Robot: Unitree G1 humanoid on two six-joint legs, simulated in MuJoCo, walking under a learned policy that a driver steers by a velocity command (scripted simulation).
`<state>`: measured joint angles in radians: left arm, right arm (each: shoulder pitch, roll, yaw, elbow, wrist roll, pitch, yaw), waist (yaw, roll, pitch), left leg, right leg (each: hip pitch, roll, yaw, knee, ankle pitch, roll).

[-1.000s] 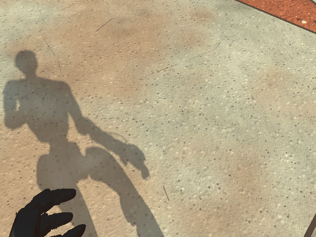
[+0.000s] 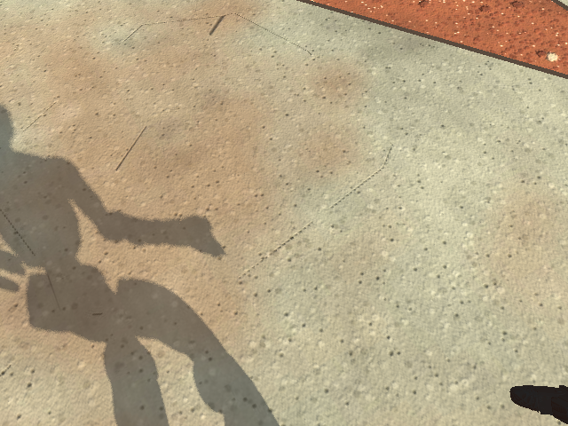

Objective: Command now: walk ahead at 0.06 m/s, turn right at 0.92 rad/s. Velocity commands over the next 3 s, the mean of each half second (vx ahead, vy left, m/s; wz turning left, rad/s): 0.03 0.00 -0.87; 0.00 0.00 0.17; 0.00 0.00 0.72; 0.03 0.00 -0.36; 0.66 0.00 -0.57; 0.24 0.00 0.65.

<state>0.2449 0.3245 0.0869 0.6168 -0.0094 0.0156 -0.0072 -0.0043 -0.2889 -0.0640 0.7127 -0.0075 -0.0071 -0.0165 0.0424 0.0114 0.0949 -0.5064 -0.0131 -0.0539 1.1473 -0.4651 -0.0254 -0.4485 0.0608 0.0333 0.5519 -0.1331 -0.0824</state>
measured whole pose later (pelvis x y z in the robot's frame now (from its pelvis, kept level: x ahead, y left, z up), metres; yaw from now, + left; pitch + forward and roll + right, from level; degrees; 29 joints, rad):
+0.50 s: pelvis +0.06 +0.07 +0.01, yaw -27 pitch +1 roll +0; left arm 0.19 0.38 0.10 0.57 -0.02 0.06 0.02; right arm 0.15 -0.27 -0.06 0.74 -0.02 0.01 -0.03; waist -0.03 -0.05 0.06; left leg -0.26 0.00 0.01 0.43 -0.19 0.03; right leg -0.54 0.05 0.13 1.16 -0.40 0.08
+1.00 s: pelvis +0.04 +0.06 +0.01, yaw -17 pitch +2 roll -1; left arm 0.11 0.27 0.06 0.65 0.01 0.03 0.04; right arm 0.21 -0.32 -0.08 0.72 0.03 0.07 0.02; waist -0.02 0.00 0.07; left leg -0.45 0.07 0.06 0.87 -0.40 -0.08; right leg -0.19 -0.07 -0.15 0.47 -0.30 0.02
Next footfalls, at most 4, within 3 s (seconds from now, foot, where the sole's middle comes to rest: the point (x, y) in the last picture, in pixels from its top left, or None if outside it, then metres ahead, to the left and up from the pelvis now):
0.28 left None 0.16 0.14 -0.77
0.70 right None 0.00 -0.07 -0.77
1.08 left None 0.12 0.17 -0.77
1.60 right None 0.15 -0.06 -0.77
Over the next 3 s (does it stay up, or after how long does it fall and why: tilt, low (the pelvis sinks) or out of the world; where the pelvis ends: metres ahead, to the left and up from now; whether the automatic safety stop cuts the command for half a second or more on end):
stays up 0.49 -0.19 -0.02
